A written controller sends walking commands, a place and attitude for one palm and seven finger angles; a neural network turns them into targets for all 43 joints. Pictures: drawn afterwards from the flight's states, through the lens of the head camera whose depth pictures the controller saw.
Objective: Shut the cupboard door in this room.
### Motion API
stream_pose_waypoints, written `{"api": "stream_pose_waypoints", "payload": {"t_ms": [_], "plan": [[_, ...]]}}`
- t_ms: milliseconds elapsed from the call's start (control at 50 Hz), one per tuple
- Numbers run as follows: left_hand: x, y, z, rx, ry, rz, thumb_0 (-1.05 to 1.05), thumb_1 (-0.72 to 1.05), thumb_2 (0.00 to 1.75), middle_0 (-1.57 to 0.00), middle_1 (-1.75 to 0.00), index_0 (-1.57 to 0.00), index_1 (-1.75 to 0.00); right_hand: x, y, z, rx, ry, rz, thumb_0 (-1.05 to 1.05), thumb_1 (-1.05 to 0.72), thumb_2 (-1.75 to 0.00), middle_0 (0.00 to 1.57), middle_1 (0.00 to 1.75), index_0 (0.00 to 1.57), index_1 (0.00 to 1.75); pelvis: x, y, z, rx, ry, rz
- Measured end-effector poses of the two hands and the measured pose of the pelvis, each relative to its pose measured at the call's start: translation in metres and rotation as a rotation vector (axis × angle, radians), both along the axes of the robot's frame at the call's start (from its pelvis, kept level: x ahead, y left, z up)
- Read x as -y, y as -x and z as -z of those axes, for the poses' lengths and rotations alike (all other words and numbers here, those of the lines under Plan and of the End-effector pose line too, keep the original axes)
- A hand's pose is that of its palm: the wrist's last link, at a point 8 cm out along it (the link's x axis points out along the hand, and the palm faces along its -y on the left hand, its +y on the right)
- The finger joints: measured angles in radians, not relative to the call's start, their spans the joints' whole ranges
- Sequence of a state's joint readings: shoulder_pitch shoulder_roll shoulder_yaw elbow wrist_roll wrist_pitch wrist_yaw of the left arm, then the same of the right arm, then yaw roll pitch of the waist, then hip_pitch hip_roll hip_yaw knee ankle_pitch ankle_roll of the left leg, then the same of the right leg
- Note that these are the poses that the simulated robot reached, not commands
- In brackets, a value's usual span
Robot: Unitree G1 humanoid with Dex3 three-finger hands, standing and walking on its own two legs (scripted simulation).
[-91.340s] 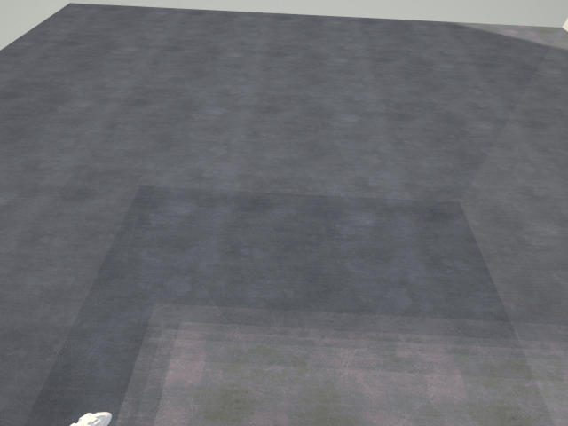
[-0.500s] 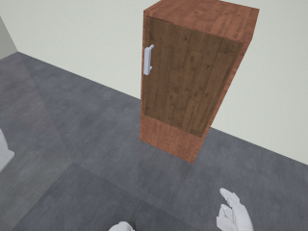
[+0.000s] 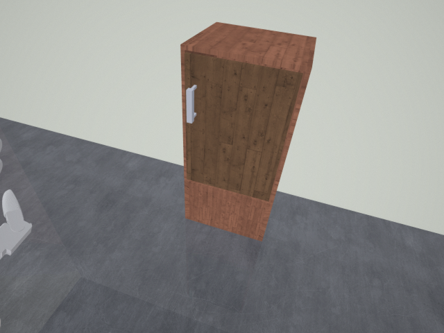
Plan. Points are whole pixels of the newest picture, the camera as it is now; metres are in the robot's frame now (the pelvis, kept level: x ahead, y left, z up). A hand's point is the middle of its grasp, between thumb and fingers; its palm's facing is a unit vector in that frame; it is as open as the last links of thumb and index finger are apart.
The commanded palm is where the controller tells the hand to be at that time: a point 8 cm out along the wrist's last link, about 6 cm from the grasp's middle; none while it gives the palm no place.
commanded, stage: stop stepping back and stand still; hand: left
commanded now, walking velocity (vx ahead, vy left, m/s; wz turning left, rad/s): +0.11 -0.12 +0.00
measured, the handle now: (192, 103) +0.90 +0.16 +0.00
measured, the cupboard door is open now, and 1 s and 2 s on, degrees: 0 0 0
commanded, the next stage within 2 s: let the arm hang, fingers relaxed in 0.36 s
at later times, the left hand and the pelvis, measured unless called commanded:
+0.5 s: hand (51, 232) +0.21 +0.26 +0.15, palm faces +0.42 -0.80 -0.43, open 7.4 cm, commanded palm none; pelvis +0.00 +0.00 +0.00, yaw -1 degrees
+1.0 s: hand out of the picture -0.04 +0.22 -0.15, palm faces +0.02 -0.97 -0.24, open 7.2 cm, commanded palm none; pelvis -0.01 +0.01 +0.02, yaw +0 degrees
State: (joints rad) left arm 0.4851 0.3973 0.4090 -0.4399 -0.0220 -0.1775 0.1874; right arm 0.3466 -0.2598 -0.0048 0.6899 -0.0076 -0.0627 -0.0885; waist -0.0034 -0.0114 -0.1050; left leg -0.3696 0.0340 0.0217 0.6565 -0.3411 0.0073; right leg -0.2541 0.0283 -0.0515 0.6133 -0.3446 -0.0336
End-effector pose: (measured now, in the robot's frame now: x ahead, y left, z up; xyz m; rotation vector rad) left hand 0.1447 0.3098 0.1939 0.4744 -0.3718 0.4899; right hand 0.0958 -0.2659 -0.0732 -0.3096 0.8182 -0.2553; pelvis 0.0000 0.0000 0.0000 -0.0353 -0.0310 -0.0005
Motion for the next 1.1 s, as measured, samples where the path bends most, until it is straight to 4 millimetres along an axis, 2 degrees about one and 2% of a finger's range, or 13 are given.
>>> {"api": "stream_pose_waypoints", "payload": {"t_ms": [80, 220, 300, 460, 500, 540, 580, 660, 740, 820, 940, 1020, 1100], "plan": [[-0.007, -0.012, 0.009, -0.028, 0.038, -0.004, 0.01, 0.88, 0.9, -0.21, -0.3, -0.21, -0.3, -0.013, 0.014, 0.004, 0.021, -0.032, 0.037, 0.01, -0.91, -0.9, 0.2, 0.3, 0.2, 0.3, -0.005, 0.011, 0.0, 0.018, -0.017, 0.017], [0.026, -0.006, -0.005, -0.129, -0.069, 0.106, 0.02, 0.89, 0.9, -0.21, -0.3, -0.21, -0.3, -0.04, 0.018, 0.0, 0.058, -0.152, 0.005, 0.01, -0.9, -0.9, 0.2, 0.3, 0.21, 0.3, 0.007, 0.017, -0.01, -0.016, -0.036, 0.04], [0.032, -0.001, -0.012, -0.124, -0.098, 0.104, 0.01, 0.88, 0.9, -0.21, -0.3, -0.21, -0.3, -0.037, 0.013, 0.009, 0.014, -0.169, -0.021, 0.01, -0.9, -0.89, 0.21, 0.3, 0.21, 0.3, 0.01, 0.02, -0.009, -0.015, -0.034, 0.046], [0.013, -0.007, -0.001, -0.1, -0.022, 0.012, 0.01, 0.88, 0.9, -0.21, -0.3, -0.21, -0.3, -0.016, -0.009, 0.009, 0.015, -0.096, -0.02, 0.01, -0.9, -0.89, 0.21, 0.3, 0.21, 0.3, 0.003, 0.004, -0.006, -0.007, -0.024, 0.02], [0.009, -0.02, 0.026, -0.196, 0.002, 0.037, 0.01, 0.89, 0.9, -0.21, -0.3, -0.21, -0.3, -0.013, -0.019, 0.011, 0.019, -0.105, -0.052, 0.01, -0.9, -0.9, 0.2, 0.3, 0.21, 0.3, -0.001, 0.004, -0.004, -0.01, -0.034, 0.009], [0.007, -0.035, 0.08, -0.436, 0.09, 0.05, 0.0, 0.89, 0.9, -0.2, -0.3, -0.2, -0.3, -0.01, -0.029, 0.018, -0.006, -0.107, -0.088, 0.01, -0.9, -0.9, 0.2, 0.3, 0.2, 0.3, -0.005, 0.007, -0.001, -0.019, -0.045, 0.006], [0.014, -0.035, 0.146, -0.712, 0.193, 0.056, 0.0, 0.9, 0.9, -0.2, -0.3, -0.2, -0.3, -0.008, -0.036, 0.023, -0.025, -0.109, -0.099, 0.01, -0.91, -0.9, 0.2, 0.3, 0.2, 0.3, -0.007, 0.011, 0.0, -0.022, -0.046, 0.005], [0.05, 0.009, 0.256, -1.184, 0.366, 0.097, 0.01, 0.9, 0.9, -0.2, -0.3, -0.19, -0.3, -0.01, -0.031, 0.024, -0.074, -0.112, -0.084, 0.01, -0.91, -0.9, 0.2, 0.3, 0.2, 0.3, -0.007, 0.014, -0.001, -0.017, -0.043, 0.001], [0.087, 0.076, 0.316, -1.474, 0.547, 0.095, 0.01, 0.91, 0.9, -0.2, -0.3, -0.2, -0.3, -0.014, -0.004, 0.025, -0.201, -0.099, -0.06, 0.01, -0.91, -0.9, 0.2, 0.3, 0.2, 0.3, -0.005, 0.014, -0.006, -0.006, -0.039, -0.002], [0.074, 0.119, 0.327, -1.552, 0.629, -0.032, -0.02, 0.99, 0.9, -0.21, -0.3, -0.21, -0.3, -0.022, 0.032, 0.032, -0.362, -0.103, -0.036, 0.01, -0.91, -0.9, 0.2, 0.3, 0.2, 0.3, -0.003, 0.013, -0.012, -0.003, -0.024, -0.011], [0.054, 0.172, 0.321, -1.7, 0.633, -0.139, -0.01, 0.95, 0.9, -0.21, -0.3, -0.2, -0.3, -0.038, 0.079, 0.045, -0.507, -0.158, 0.022, 0.01, -0.91, -0.9, 0.2, 0.3, 0.2, 0.3, -0.009, 0.011, -0.017, 0.004, -0.019, -0.005], [0.044, 0.19, 0.314, -1.754, 0.62, -0.186, 0.0, 0.93, 0.9, -0.2, -0.3, -0.2, -0.3, -0.048, 0.1, 0.051, -0.555, -0.192, 0.056, 0.01, -0.91, -0.89, 0.2, 0.3, 0.2, 0.3, -0.014, 0.011, -0.019, 0.008, -0.021, 0.004], [0.039, 0.192, 0.311, -1.762, 0.608, -0.199, 0.0, 0.92, 0.9, -0.2, -0.3, -0.2, -0.3, -0.055, 0.115, 0.055, -0.58, -0.212, 0.079, 0.0, -0.91, -0.89, 0.2, 0.3, 0.2, 0.3, -0.018, 0.01, -0.02, 0.012, -0.025, 0.011]]}}
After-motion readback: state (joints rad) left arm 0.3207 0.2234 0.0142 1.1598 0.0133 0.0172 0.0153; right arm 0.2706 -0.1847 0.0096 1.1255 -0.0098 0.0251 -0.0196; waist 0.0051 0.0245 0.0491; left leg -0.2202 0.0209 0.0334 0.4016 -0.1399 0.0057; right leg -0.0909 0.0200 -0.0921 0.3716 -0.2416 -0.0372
